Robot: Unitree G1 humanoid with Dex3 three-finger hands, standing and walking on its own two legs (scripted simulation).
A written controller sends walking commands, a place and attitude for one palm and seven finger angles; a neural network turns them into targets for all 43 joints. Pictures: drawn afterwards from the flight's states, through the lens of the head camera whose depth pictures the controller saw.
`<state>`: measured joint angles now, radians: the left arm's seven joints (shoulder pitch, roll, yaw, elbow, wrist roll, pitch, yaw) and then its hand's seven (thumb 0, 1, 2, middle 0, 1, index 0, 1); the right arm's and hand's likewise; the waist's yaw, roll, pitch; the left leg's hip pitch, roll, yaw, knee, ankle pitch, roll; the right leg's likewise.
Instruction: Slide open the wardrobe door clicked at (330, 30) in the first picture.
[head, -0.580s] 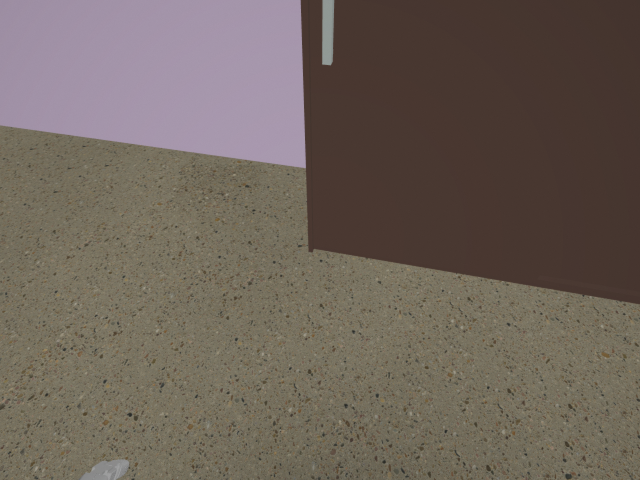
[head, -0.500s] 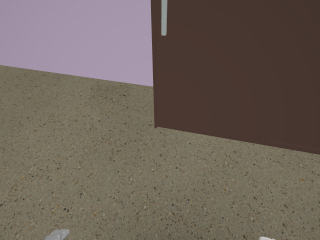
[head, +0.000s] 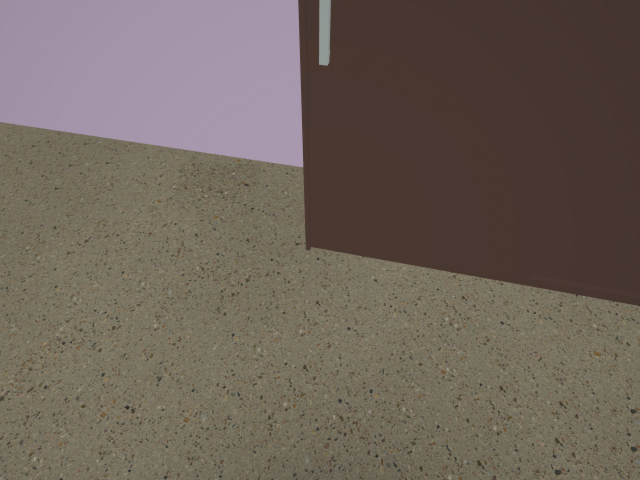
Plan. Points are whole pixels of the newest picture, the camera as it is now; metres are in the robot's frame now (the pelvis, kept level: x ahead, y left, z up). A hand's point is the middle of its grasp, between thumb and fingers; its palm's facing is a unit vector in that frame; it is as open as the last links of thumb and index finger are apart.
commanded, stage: stand and wait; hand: left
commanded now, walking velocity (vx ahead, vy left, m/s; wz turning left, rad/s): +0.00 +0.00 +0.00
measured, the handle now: (326, 4) +1.09 +0.05 +0.18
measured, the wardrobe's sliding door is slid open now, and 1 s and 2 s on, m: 0.00 0.00 0.00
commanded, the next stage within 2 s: look at it before walking up in 0.24 s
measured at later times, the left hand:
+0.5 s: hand out of the picture +0.08 +0.24 -0.15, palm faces -0.03 -0.94 -0.34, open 7.4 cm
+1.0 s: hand out of the picture +0.07 +0.25 -0.15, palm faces -0.02 -0.94 -0.34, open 7.4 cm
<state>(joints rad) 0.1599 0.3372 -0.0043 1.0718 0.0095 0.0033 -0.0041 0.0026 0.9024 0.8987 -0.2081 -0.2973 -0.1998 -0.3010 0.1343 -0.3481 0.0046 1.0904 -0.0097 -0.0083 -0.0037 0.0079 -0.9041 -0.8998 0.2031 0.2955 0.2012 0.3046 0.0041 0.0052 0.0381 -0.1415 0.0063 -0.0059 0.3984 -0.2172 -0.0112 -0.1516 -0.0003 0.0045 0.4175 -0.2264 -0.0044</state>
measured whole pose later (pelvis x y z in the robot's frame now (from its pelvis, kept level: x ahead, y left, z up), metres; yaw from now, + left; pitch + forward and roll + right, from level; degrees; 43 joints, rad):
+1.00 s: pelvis +0.00 +0.00 +0.00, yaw +0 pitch -2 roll +0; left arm 0.15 0.34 -0.01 1.09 0.01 0.00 0.00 0.00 0.90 0.90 -0.21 -0.30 -0.20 -0.30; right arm 0.12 -0.34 0.01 1.11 -0.01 -0.02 0.00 0.01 -0.90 -0.90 0.20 0.30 0.20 0.30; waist 0.00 0.00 0.04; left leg -0.12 0.01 0.00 0.35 -0.19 -0.01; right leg -0.13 0.00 0.01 0.37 -0.20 -0.01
